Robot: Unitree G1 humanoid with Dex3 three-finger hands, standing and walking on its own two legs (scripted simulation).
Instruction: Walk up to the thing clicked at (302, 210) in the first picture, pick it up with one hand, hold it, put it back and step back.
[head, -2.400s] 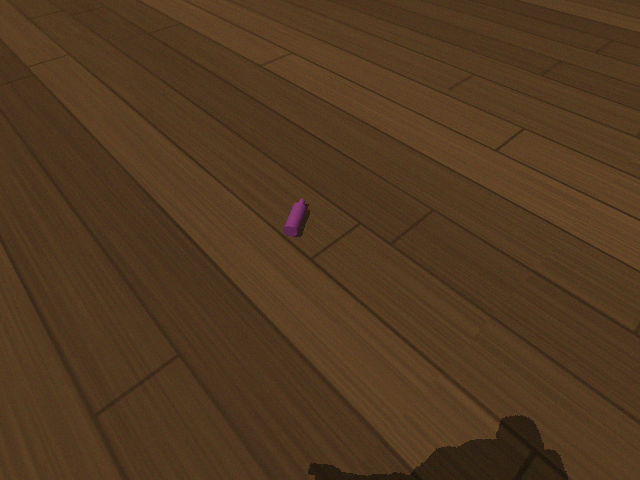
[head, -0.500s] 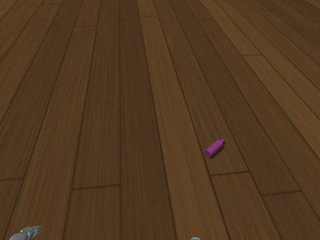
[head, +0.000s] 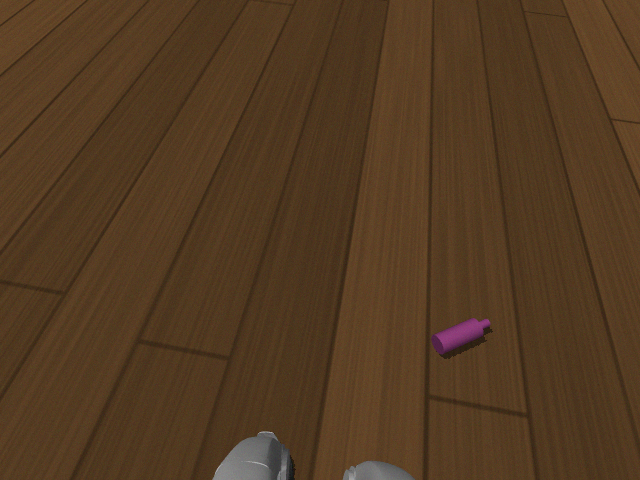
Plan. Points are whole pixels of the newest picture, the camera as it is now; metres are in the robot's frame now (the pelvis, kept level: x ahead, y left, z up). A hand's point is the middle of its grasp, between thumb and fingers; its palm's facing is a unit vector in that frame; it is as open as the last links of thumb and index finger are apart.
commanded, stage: walk up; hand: left
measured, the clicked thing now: (463, 333) +0.62 -0.41 -0.70
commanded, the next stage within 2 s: none
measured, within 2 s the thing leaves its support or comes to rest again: neither
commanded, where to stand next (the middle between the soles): +0.34 -0.77 m, yaw +28 degrees
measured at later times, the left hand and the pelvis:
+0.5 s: hand out of the picture +0.08 +0.02 -0.11, palm faces +0.18 -0.91 -0.38, open 7.4 cm; pelvis +0.10 -0.26 +0.02, yaw +11 degrees
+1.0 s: hand (451, 425) +0.23 -0.16 -0.15, palm faces +0.25 -0.88 -0.40, open 7.4 cm; pelvis +0.19 -0.50 -0.02, yaw +20 degrees
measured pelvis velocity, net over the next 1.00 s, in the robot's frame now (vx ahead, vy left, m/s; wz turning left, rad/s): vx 0.19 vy -0.50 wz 0.35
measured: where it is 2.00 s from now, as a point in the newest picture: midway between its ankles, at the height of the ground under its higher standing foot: (633, 446)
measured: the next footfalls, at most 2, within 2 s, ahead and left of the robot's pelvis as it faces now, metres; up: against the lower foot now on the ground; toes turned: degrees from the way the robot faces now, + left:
right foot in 0.28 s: +0.14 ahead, -0.36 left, +0.00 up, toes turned +6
left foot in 0.64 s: +0.22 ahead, -0.21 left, +0.00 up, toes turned +20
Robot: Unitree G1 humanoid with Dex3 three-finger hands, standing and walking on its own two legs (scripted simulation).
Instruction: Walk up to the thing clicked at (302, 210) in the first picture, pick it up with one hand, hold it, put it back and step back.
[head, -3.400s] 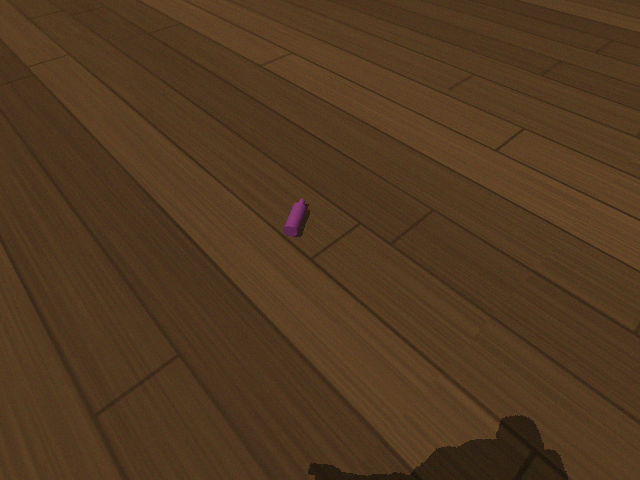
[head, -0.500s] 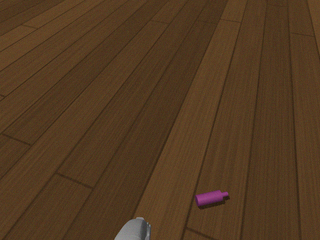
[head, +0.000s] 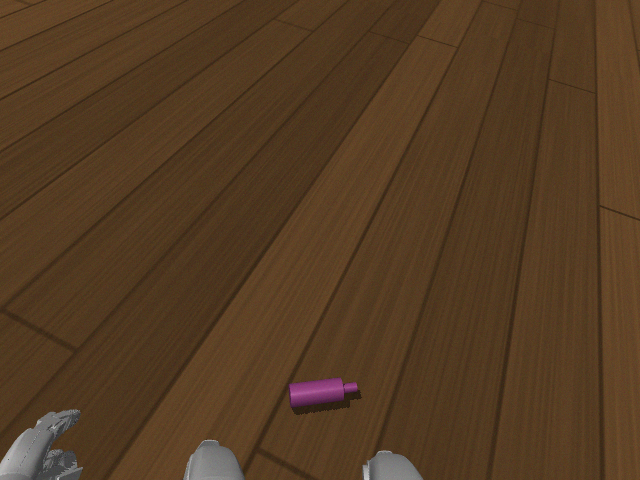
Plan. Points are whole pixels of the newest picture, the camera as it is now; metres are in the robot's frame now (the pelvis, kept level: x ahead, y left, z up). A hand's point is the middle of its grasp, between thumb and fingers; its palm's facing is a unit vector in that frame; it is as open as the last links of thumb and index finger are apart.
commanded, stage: walk up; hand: left
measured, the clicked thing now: (323, 391) +0.43 -0.07 -0.68
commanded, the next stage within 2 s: none
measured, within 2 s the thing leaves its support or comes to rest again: neither
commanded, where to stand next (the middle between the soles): +0.05 -0.30 m, yaw +8 degrees
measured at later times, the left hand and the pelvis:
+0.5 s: hand out of the picture +0.03 +0.06 -0.12, palm faces +0.03 -0.93 -0.36, open 7.4 cm; pelvis +0.00 -0.22 +0.03, yaw +6 degrees
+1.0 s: hand out of the picture -0.03 -0.14 -0.08, palm faces +0.08 -0.87 -0.49, open 7.4 cm; pelvis +0.00 -0.42 +0.04, yaw +6 degrees
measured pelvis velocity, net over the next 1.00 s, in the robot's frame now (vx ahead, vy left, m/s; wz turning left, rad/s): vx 0.00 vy -0.42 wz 0.10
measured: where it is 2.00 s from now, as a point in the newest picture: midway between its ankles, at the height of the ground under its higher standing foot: outside the picture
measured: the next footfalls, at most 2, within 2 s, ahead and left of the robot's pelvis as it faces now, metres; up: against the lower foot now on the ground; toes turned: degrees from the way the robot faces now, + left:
right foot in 0.02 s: +0.06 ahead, -0.21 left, +0.00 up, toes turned +0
left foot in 0.42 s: +0.07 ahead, -0.09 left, +0.00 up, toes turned +9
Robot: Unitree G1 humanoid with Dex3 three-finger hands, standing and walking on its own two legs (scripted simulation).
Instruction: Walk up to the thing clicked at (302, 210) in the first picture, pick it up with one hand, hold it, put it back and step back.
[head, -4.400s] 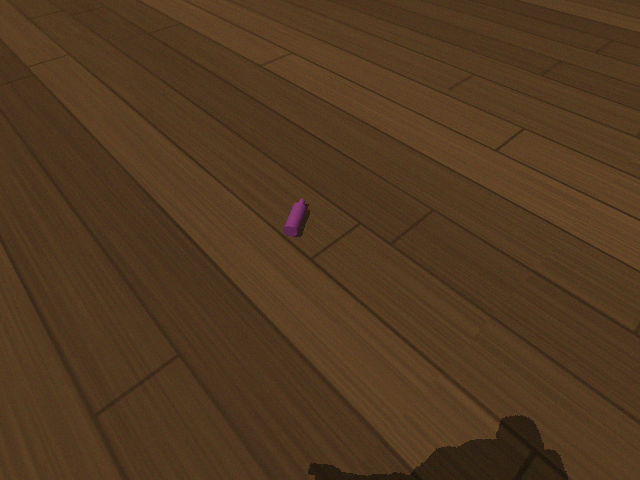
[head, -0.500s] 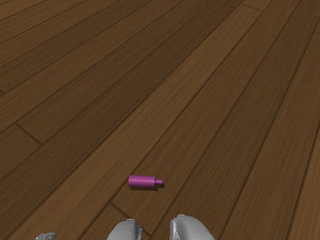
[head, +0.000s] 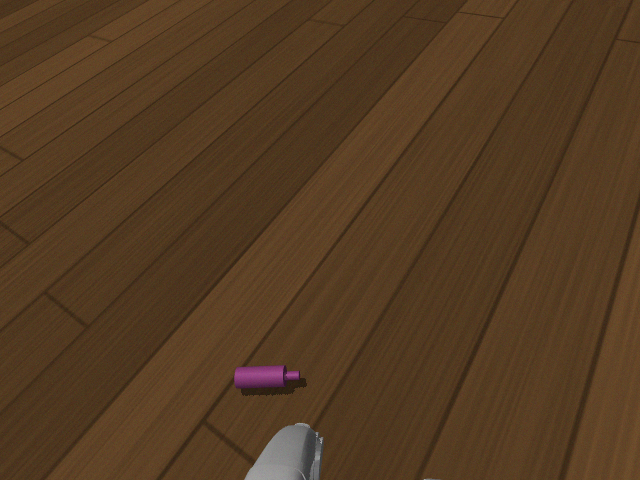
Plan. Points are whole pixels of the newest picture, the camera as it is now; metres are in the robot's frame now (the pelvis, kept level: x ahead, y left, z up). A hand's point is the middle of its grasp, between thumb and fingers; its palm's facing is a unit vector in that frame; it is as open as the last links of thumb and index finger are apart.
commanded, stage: walk up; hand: left
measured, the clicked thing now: (268, 376) +0.47 +0.30 -0.72
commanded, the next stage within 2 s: stand in 1.92 s
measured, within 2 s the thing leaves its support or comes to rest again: neither
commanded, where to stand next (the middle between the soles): +0.06 +0.11 m, yaw +2 degrees
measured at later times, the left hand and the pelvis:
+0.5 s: hand out of the picture +0.03 +0.40 -0.15, palm faces +0.02 -0.88 -0.47, open 7.4 cm; pelvis +0.00 +0.10 -0.01, yaw +4 degrees
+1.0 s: hand out of the picture +0.10 +0.36 -0.14, palm faces +0.03 -0.94 -0.35, open 7.4 cm; pelvis +0.02 +0.10 +0.01, yaw +4 degrees
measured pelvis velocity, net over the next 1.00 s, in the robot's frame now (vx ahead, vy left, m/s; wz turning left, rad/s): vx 0.02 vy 0.10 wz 0.07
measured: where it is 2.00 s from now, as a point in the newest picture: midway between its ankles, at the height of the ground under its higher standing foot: outside the picture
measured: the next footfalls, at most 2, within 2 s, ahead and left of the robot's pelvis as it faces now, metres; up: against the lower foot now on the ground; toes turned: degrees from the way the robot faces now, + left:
left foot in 0.32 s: +0.03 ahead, +0.18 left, +0.00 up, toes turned +4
right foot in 0.64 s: +0.10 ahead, -0.02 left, +0.00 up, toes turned +2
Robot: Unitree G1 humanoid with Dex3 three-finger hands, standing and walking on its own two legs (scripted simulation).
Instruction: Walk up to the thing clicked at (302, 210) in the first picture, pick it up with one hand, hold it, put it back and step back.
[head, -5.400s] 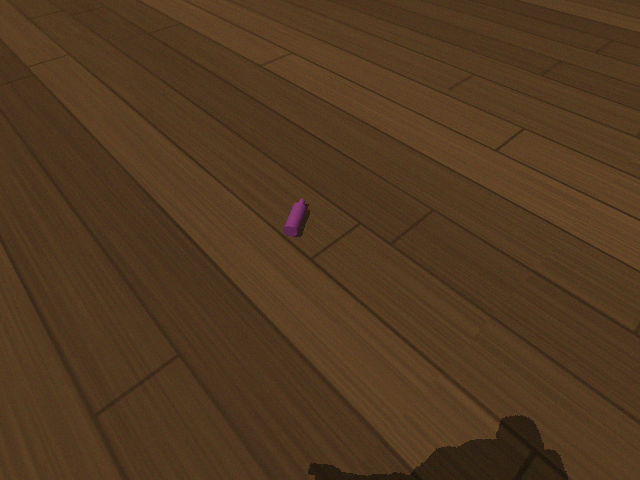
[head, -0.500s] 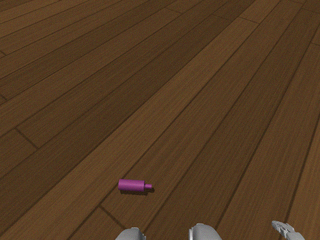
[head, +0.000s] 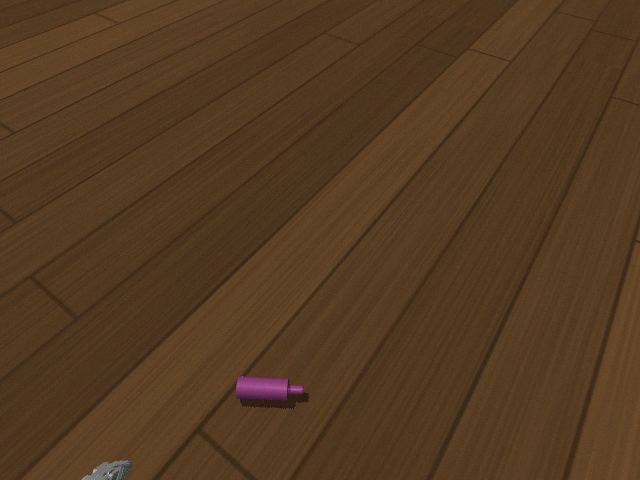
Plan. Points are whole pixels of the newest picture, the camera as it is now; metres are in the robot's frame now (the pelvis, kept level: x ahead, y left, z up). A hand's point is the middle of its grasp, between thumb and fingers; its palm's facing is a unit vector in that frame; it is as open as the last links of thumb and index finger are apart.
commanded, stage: walk up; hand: left
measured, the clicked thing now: (270, 388) +0.46 +0.17 -0.73
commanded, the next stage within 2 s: stand in 0.92 s
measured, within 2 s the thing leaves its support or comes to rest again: neither
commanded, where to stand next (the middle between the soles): +0.04 +0.01 m, yaw -2 degrees
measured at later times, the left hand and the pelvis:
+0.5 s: hand out of the picture +0.09 +0.25 -0.14, palm faces +0.00 -0.95 -0.31, open 7.4 cm; pelvis +0.00 +0.00 +0.02, yaw +0 degrees
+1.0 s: hand out of the picture +0.09 +0.26 -0.14, palm faces -0.01 -0.95 -0.31, open 7.4 cm; pelvis +0.02 +0.01 +0.02, yaw +0 degrees
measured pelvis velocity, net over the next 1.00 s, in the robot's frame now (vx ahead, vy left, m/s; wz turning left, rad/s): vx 0.02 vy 0.01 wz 0.00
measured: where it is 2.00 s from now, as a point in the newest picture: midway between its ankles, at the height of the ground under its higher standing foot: outside the picture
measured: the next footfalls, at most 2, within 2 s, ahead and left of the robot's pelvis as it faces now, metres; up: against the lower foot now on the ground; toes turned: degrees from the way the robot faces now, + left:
none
